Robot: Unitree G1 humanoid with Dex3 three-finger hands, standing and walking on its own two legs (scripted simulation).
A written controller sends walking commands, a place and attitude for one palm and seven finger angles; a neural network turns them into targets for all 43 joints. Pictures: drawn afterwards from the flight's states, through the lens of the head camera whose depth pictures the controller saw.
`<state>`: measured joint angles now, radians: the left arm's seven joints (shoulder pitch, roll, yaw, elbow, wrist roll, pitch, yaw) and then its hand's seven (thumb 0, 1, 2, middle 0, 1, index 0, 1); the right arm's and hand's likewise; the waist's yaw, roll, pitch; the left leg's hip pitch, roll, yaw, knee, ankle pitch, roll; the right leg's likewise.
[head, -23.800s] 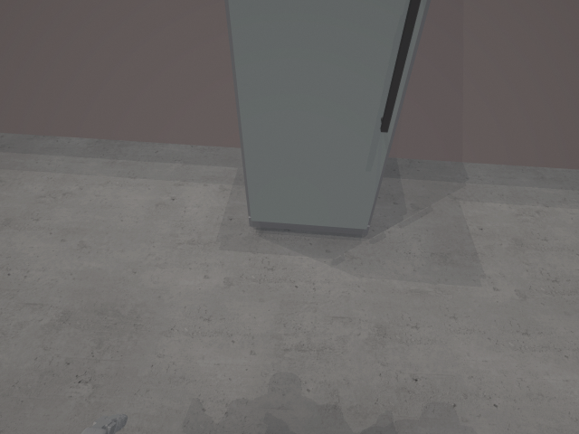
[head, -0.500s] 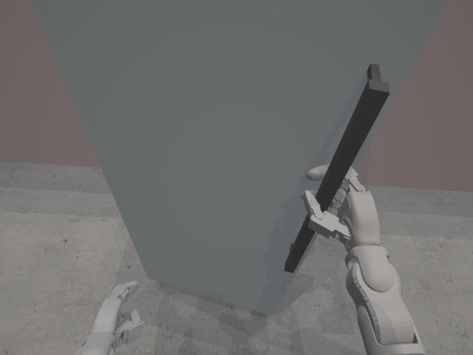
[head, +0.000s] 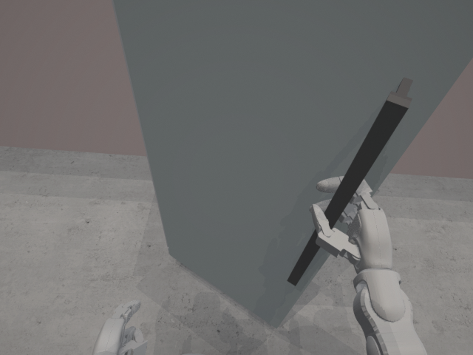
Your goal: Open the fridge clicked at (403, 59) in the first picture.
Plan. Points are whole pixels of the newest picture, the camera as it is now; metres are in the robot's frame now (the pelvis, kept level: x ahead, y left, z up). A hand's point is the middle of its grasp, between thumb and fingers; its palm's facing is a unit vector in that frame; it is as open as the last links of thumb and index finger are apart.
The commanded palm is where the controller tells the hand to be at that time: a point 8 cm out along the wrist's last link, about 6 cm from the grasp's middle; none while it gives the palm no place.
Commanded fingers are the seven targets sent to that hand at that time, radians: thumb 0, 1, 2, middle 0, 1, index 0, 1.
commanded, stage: walk backward, drawing the door open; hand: right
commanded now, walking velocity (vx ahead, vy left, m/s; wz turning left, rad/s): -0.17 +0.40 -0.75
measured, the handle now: (330, 214) +0.34 -0.10 +0.09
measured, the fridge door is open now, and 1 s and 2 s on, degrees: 31 64 75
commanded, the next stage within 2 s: stop walking and hold the door back in 1.32 s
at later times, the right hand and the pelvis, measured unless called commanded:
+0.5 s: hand (234, 295) +0.17 +0.04 +0.12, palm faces +0.25 +0.96 -0.14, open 6.5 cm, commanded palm +0.13 +0.01 +0.13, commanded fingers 0.00 -0.90 -0.90 0.45 1.40 0.45 1.40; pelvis -0.05 +0.22 -0.02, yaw -24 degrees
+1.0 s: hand (138, 322) +0.13 +0.14 +0.12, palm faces +0.72 +0.67 -0.19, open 6.5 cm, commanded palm +0.07 +0.13 +0.13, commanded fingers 0.00 -0.90 -0.90 0.45 1.40 0.45 1.40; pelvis +0.02 +0.43 -0.01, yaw -50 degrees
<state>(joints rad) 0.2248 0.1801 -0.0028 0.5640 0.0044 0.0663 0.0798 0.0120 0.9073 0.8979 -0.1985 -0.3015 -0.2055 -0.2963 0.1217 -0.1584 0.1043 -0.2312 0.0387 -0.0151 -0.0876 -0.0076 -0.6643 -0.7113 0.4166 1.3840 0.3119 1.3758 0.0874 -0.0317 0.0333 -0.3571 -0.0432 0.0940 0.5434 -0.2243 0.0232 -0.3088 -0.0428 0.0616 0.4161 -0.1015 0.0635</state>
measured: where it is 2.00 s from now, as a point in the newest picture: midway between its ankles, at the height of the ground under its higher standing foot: outside the picture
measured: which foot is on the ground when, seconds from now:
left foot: down 0.00-0.22, up 0.24-0.46, down 0.48-0.62, up 0.64-0.84, down 0.86-1.00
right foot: down 0.00-0.06, up 0.08-0.24, down 0.26-0.48, up 0.50-0.62, down 0.64-0.84, up 0.86-1.00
